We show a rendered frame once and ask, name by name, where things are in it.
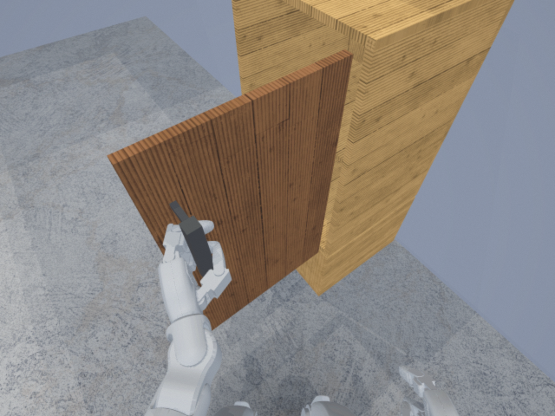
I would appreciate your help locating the robot left forearm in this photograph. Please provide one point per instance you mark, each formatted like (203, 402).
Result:
(194, 357)

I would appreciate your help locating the right robot shin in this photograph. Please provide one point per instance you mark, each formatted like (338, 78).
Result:
(321, 398)

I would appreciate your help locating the handle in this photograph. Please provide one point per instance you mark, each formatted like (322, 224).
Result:
(195, 238)

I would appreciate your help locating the robot left hand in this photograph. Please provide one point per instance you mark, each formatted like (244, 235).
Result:
(177, 282)

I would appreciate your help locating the robot right hand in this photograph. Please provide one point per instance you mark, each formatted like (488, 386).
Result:
(436, 402)

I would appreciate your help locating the cupboard door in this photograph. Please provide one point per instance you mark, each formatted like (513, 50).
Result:
(259, 166)

